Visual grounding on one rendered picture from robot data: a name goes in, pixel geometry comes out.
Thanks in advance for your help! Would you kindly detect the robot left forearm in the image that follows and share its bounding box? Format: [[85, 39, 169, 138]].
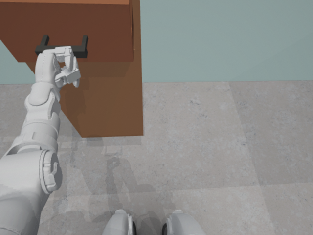
[[0, 82, 61, 160]]

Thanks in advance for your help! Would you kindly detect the drawer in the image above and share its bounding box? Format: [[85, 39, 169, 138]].
[[0, 0, 134, 63]]

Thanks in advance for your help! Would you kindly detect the robot left upper arm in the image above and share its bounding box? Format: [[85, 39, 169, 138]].
[[0, 149, 63, 235]]

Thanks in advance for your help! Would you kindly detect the cabinet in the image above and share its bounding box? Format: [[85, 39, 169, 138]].
[[26, 0, 144, 138]]

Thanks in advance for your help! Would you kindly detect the robot left thigh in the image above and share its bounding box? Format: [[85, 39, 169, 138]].
[[102, 213, 134, 235]]

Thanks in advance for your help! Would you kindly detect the robot left hand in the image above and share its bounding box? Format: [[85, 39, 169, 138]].
[[35, 46, 81, 92]]

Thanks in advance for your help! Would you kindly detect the handle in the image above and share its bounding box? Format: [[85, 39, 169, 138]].
[[35, 35, 88, 58]]

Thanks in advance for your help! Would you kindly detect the robot left shin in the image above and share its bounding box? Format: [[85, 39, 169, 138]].
[[115, 209, 127, 214]]

